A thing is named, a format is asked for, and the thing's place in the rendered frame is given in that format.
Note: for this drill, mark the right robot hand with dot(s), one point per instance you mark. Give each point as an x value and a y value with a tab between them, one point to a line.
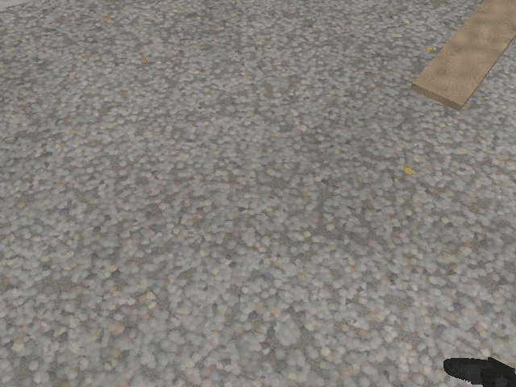
489	373

